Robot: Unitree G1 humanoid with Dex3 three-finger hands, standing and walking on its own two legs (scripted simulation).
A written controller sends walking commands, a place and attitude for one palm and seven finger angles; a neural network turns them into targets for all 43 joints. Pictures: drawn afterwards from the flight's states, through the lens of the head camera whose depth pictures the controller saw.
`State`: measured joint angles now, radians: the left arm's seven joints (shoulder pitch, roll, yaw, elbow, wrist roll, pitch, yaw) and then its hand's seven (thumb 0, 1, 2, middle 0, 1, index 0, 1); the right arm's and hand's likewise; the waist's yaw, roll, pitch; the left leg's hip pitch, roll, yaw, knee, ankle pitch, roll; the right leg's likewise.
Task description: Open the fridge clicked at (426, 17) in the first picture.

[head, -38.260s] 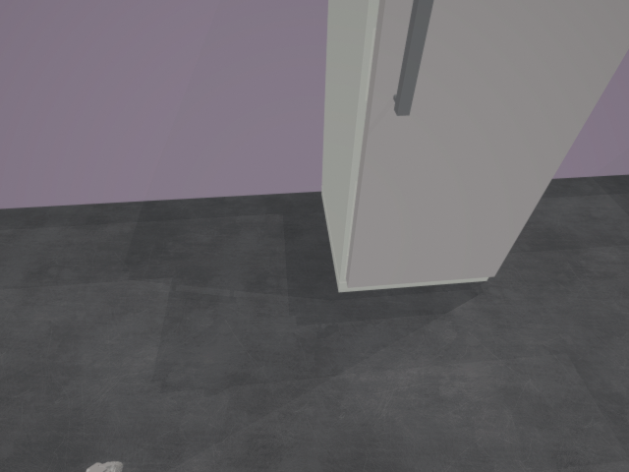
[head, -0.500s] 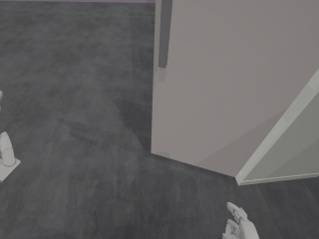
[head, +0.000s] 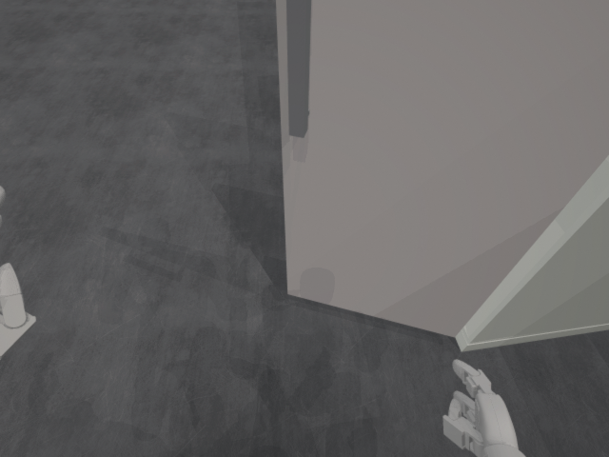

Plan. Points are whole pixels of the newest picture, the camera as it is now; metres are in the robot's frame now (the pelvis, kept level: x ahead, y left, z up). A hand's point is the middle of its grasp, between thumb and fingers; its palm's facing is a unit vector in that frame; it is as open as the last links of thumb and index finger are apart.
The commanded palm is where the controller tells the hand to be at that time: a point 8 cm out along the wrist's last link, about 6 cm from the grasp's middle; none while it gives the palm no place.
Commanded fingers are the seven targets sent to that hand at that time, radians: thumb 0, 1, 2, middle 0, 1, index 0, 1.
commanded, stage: stop stepping back and stand still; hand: left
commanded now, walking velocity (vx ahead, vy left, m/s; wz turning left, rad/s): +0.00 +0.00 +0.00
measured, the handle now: (303, 6) +0.66 +0.03 +0.26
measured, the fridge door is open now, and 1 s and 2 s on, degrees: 66 66 66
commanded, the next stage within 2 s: let the arm hang, fingers relaxed in 0.04 s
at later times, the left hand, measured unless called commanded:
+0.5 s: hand out of the picture +0.00 +0.20 -0.17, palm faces +0.07 -0.98 -0.17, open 6.9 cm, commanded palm none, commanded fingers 0.00 0.90 0.90 -0.20 -0.30 -0.20 -0.30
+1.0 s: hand out of the picture -0.06 +0.20 -0.17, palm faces +0.05 -0.98 -0.19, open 7.4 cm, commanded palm none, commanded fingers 0.00 0.90 0.90 -0.20 -0.30 -0.20 -0.30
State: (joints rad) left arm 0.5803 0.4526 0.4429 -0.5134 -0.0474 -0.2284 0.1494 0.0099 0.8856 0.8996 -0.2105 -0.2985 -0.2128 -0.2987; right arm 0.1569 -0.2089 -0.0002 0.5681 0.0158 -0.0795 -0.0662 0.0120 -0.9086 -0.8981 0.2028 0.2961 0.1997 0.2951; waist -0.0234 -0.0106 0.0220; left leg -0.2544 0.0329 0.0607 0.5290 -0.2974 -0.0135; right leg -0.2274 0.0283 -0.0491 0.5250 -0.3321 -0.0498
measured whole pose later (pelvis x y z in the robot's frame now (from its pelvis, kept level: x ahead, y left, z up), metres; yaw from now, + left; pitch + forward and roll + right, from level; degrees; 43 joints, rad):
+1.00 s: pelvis -0.05 +0.03 +0.01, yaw +1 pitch -1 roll +0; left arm 0.27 0.14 0.02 1.14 0.01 0.00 0.03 0.00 0.91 0.90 -0.20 -0.30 -0.20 -0.30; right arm 0.29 -0.13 -0.01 1.11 -0.02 0.01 -0.03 0.00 -0.91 -0.90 0.20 0.30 0.20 0.29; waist -0.01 0.01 0.02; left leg -0.24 -0.01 0.06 0.44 -0.18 0.04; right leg -0.21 -0.01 -0.05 0.43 -0.21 -0.01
